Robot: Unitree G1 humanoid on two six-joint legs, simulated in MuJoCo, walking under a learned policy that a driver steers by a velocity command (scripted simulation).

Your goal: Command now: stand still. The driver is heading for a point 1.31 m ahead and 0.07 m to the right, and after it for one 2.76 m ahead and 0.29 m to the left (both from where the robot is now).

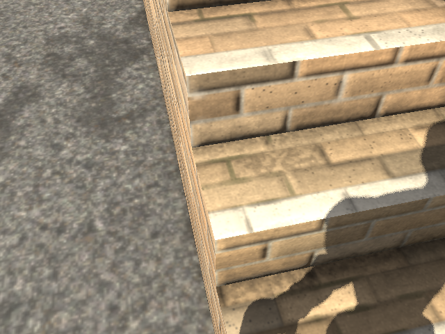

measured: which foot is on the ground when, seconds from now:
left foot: down 0.00-1.00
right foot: down 0.00-1.00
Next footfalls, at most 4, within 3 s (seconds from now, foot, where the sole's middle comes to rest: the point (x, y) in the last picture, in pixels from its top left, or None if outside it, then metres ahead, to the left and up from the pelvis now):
none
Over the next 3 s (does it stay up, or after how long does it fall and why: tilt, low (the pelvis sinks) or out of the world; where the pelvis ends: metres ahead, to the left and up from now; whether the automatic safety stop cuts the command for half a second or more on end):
stays up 0.00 -0.06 0.01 its command is cut before an obstacle after 2.2 s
